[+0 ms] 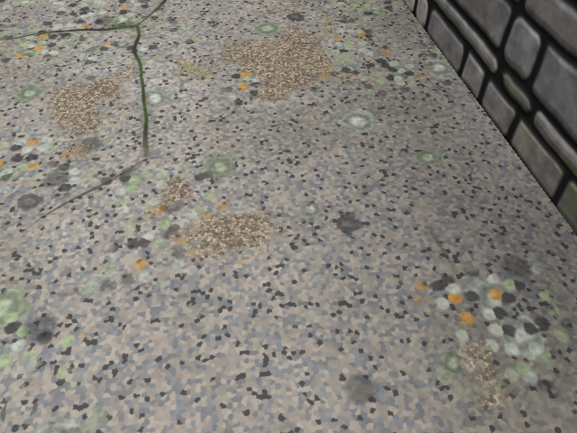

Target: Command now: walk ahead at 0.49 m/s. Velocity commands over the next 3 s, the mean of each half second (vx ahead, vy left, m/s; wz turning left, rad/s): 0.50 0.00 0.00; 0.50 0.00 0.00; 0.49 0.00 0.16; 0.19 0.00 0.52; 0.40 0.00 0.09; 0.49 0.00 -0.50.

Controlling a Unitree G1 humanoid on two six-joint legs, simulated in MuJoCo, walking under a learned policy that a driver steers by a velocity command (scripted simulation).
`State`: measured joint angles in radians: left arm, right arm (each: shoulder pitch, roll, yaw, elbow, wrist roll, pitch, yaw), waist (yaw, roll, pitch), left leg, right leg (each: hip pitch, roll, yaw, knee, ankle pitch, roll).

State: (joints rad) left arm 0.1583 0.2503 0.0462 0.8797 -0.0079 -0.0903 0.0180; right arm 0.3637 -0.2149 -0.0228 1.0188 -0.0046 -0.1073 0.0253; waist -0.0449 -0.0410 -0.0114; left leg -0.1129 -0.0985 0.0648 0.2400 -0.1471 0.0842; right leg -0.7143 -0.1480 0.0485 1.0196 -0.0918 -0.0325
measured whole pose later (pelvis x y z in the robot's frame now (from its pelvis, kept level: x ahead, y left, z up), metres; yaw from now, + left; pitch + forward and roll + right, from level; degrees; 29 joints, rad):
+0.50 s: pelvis +0.28 -0.08 +0.00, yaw +0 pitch +1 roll -1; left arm 0.30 0.22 0.04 0.94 0.00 -0.11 -0.03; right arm 0.20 -0.28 -0.05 0.92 0.02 -0.09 -0.01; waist 0.02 0.04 0.00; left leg -0.61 0.11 -0.04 1.09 -0.23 0.04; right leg -0.19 0.06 -0.07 0.30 -0.14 -0.07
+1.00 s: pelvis +0.56 +0.00 -0.01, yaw +0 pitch +1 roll +0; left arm 0.27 0.26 0.05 0.95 -0.02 -0.10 0.01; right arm 0.21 -0.24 -0.06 0.92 0.00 -0.10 0.03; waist -0.01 -0.03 0.02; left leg -0.30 -0.04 0.07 0.42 -0.15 0.06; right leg -0.48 -0.07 0.02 1.17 -0.32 -0.05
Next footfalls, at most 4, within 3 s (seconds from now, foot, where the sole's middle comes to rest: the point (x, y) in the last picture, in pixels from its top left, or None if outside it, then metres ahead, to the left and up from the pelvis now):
0.28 right None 0.34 -0.16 -0.78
0.84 left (254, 385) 0.64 0.08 -0.78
1.40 right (337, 276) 0.96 -0.15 -0.78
1.86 left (243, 261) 1.02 0.11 -0.78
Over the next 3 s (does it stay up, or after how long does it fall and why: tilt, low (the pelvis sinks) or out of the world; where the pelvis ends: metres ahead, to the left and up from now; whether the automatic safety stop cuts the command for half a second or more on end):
stays up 1.40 0.11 -0.01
